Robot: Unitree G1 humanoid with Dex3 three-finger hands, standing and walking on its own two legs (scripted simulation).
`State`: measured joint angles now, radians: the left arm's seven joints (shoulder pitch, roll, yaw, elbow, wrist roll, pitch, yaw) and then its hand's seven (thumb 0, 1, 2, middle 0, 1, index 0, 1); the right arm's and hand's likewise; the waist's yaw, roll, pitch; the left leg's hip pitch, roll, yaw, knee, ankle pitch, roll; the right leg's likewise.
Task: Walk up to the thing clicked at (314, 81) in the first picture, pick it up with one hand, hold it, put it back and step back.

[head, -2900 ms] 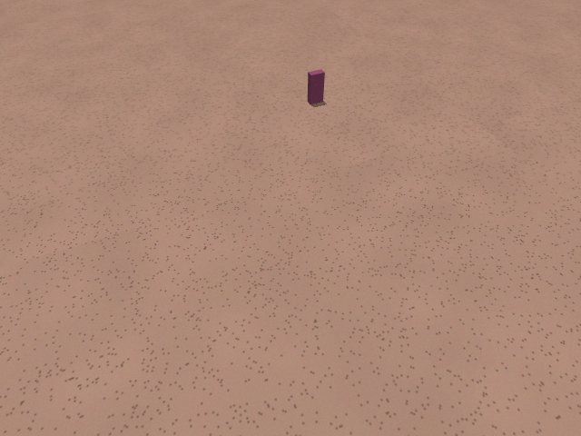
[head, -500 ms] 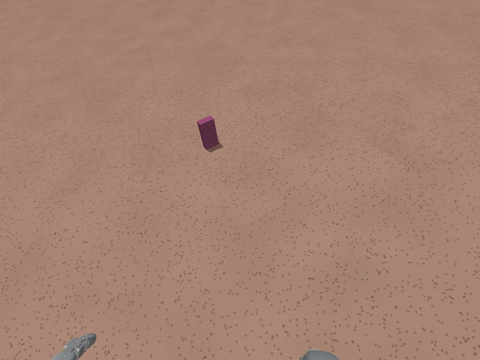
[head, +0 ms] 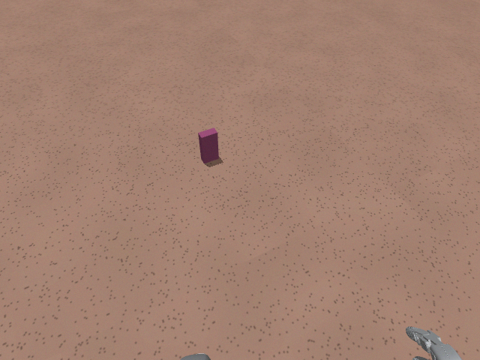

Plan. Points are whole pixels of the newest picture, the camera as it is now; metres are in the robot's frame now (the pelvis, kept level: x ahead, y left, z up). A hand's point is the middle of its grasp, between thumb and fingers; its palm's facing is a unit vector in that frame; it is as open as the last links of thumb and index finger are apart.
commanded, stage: walk up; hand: left
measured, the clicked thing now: (208, 146) +1.22 +0.19 -0.66
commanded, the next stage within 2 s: none
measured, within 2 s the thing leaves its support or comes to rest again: neither
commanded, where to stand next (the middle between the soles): +0.88 +0.03 m, yaw -2 degrees
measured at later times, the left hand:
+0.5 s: hand (145, 259) +0.32 +0.22 -0.11, palm faces -0.01 -0.91 -0.41, open 7.4 cm
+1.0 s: hand (127, 217) +0.45 +0.30 -0.15, palm faces -0.04 -0.94 -0.34, open 7.4 cm
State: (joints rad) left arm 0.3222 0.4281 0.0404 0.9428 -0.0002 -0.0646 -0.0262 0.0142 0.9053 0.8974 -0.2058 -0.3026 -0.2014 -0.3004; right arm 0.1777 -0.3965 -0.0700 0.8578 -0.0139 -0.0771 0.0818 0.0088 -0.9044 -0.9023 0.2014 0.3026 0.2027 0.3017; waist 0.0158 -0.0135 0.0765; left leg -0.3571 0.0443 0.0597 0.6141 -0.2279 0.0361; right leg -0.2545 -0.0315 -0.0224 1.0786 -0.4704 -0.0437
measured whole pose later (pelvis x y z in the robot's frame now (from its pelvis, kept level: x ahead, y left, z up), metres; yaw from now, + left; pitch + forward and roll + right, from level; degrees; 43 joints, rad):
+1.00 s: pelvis +0.41 +0.02 +0.01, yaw +1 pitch -3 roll -2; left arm 0.32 0.44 0.03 0.93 0.00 -0.06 -0.03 0.01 0.91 0.90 -0.21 -0.30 -0.20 -0.30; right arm 0.24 -0.38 -0.05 0.86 0.00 -0.07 0.06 0.01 -0.90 -0.90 0.20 0.30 0.20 0.30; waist 0.00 -0.04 0.08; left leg -0.27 0.03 0.07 0.54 -0.22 0.04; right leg -0.38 -0.03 0.02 1.09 -0.39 -0.05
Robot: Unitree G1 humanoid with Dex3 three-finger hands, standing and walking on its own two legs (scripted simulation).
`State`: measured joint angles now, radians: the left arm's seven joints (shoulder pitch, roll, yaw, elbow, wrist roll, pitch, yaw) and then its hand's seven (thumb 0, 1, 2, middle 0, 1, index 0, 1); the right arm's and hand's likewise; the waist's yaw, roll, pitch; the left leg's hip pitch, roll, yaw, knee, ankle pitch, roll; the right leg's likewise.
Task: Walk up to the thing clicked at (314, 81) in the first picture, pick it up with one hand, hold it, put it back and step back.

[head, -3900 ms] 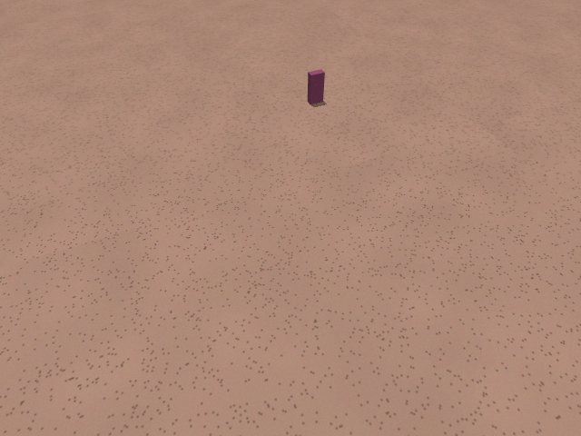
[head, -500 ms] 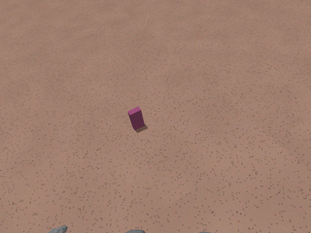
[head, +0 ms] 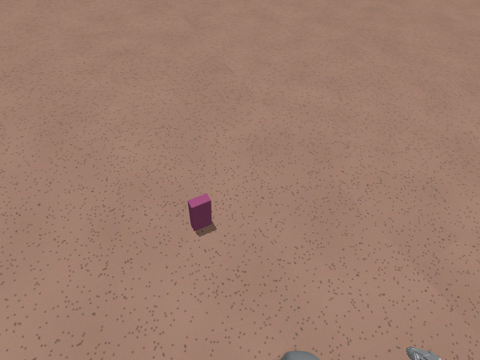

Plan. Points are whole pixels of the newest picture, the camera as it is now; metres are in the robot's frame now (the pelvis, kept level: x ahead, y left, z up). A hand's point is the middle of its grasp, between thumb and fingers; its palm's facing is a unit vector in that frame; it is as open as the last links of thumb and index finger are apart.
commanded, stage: walk up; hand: left
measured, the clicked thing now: (200, 213) +0.81 +0.15 -0.67
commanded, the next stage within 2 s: none
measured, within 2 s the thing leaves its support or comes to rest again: neither
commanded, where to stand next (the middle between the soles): +0.46 +0.00 m, yaw -3 degrees
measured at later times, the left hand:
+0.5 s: hand (133, 286) +0.28 +0.22 -0.12, palm faces -0.06 -0.92 -0.40, open 7.4 cm
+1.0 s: hand (105, 260) +0.35 +0.31 -0.16, palm faces -0.09 -0.94 -0.33, open 7.4 cm
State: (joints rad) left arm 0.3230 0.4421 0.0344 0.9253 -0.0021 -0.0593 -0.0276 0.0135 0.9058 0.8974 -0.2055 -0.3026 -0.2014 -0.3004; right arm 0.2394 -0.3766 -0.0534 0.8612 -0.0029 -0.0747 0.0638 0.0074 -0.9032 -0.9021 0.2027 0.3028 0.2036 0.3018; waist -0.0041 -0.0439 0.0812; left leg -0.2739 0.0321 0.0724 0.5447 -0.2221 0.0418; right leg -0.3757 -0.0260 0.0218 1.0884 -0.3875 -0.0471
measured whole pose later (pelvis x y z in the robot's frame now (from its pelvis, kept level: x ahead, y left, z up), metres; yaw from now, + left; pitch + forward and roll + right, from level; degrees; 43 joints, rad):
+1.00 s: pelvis +0.30 +0.04 +0.00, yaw -2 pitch -4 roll -1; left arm 0.33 0.45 0.05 0.93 0.01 -0.03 -0.03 0.01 0.91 0.90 -0.20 -0.30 -0.20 -0.30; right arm 0.34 -0.38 -0.05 0.88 -0.02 -0.08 0.05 0.01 -0.90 -0.90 0.20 0.30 0.20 0.30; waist -0.03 -0.07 0.07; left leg -0.27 0.04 0.08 0.56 -0.23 0.03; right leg -0.42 0.00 0.04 1.07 -0.38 -0.05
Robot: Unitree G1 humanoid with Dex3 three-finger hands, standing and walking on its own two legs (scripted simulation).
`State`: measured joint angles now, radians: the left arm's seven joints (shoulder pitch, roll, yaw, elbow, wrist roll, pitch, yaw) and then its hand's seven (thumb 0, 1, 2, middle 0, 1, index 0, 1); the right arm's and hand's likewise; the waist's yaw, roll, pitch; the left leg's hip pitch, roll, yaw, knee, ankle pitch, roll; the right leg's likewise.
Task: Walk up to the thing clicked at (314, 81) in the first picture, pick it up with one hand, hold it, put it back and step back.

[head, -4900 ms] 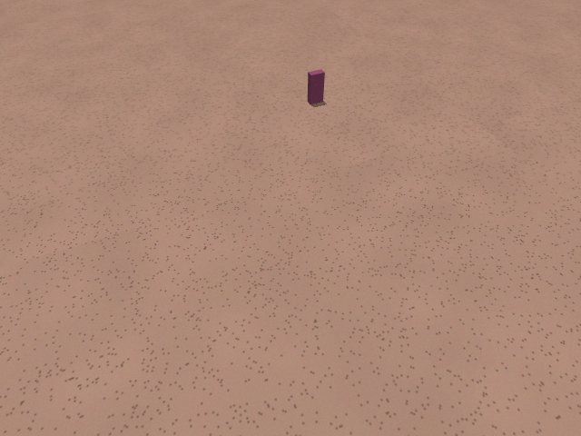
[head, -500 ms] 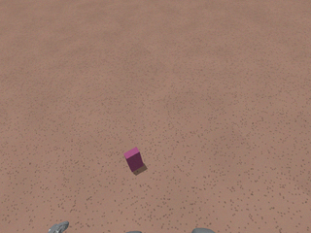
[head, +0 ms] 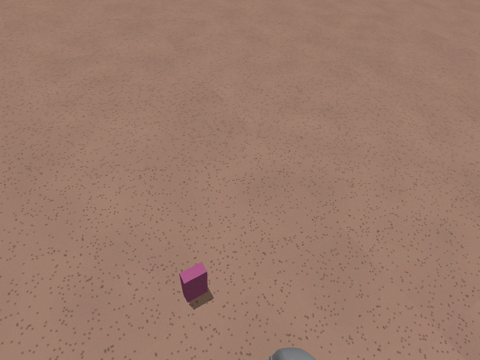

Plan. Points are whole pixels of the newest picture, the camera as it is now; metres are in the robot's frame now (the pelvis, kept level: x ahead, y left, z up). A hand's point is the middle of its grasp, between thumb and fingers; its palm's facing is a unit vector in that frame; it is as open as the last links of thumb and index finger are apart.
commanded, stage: walk up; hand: left
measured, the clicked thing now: (194, 283) +0.51 +0.13 -0.67
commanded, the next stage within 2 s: none
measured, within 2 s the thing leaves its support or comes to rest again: neither
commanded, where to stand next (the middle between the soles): +0.17 -0.03 m, yaw -1 degrees
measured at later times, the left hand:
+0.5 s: hand (114, 355) +0.17 +0.23 -0.14, palm faces -0.06 -0.92 -0.38, open 7.4 cm
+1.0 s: hand out of the picture +0.15 +0.24 -0.15, palm faces -0.02 -0.94 -0.33, open 7.4 cm
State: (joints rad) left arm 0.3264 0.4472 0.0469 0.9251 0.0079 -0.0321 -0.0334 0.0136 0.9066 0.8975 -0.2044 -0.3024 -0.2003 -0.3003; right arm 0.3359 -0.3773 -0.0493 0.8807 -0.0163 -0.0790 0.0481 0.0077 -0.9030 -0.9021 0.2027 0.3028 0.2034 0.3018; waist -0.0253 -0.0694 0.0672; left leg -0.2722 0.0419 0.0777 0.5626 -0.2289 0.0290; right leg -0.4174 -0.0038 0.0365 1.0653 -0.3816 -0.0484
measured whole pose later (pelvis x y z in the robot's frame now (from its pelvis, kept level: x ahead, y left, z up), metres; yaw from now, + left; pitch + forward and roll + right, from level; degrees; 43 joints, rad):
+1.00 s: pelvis +0.11 -0.02 +0.01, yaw -1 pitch -2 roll +0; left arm 0.18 0.36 0.01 1.11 0.01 0.00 -0.03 0.01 0.91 0.90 -0.21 -0.30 -0.20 -0.30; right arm 0.16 -0.37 0.01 1.06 -0.01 -0.03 0.01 0.01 -0.90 -0.90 0.20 0.30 0.20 0.30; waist 0.02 0.00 0.05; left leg -0.18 0.04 0.01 0.48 -0.25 -0.02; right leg -0.21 -0.01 -0.02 0.46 -0.21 0.01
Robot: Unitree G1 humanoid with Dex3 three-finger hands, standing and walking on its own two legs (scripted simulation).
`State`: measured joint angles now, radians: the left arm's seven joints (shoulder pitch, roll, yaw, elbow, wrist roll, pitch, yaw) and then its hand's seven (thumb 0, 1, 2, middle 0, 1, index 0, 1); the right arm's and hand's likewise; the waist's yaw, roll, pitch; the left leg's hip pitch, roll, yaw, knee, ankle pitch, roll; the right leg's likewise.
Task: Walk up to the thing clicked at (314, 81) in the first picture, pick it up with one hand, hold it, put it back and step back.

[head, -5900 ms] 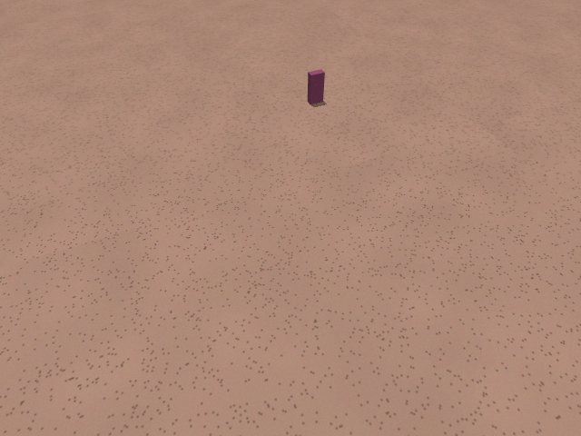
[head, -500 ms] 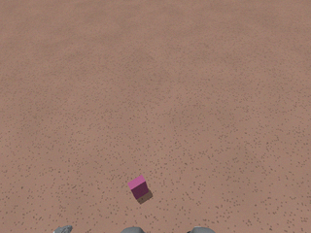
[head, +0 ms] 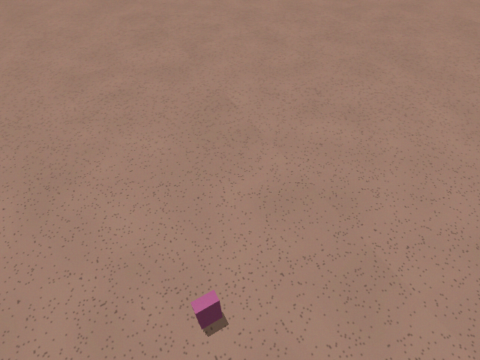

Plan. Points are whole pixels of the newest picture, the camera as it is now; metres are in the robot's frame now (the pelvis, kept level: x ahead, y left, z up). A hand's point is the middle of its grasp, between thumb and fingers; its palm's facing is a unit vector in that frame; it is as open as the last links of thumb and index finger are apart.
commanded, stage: walk up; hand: left
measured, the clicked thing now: (207, 310) +0.40 +0.16 -0.67
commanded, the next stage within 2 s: stand in 1.20 s
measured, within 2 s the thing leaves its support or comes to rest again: neither
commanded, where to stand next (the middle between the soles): +0.06 -0.02 m, yaw +0 degrees
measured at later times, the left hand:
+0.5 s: hand out of the picture +0.12 +0.24 -0.15, palm faces -0.01 -0.94 -0.33, open 7.4 cm
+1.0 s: hand out of the picture +0.11 +0.25 -0.15, palm faces -0.02 -0.94 -0.34, open 7.4 cm
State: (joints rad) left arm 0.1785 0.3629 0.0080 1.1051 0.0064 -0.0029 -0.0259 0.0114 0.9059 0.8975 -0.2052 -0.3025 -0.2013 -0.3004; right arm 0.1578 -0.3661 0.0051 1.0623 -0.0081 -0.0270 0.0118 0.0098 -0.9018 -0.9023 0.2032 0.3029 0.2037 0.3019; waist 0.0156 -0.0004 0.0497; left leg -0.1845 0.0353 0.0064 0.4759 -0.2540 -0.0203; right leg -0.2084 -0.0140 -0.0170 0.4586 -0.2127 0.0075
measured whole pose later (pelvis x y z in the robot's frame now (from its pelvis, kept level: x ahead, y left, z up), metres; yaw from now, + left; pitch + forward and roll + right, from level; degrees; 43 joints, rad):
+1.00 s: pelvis +0.02 +0.00 +0.01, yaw -1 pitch -3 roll +0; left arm 0.09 0.34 0.02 1.14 0.01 0.00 -0.01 0.01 0.91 0.90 -0.21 -0.30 -0.20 -0.30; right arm 0.12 -0.35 0.00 1.13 -0.01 -0.02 0.00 0.01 -0.90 -0.90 0.20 0.30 0.20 0.30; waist -0.01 0.01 0.05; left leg -0.08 0.04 0.03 0.34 -0.21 -0.03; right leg -0.13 -0.01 0.00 0.36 -0.19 0.00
